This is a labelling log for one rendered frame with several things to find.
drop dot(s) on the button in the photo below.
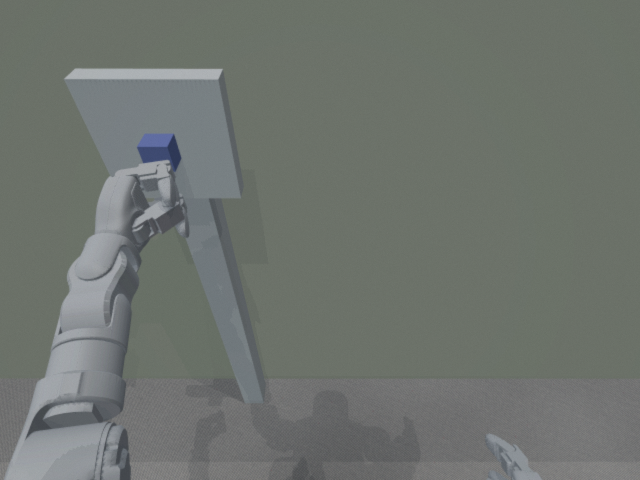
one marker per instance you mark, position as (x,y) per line
(158,147)

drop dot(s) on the robot left upper arm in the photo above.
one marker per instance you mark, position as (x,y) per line
(96,451)

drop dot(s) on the left robot forearm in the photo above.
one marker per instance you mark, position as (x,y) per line
(83,382)

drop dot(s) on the panel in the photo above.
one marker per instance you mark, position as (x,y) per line
(118,107)

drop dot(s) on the robot right hand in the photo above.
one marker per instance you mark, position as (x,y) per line
(513,461)

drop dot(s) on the robot left hand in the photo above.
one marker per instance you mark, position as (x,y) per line
(123,209)

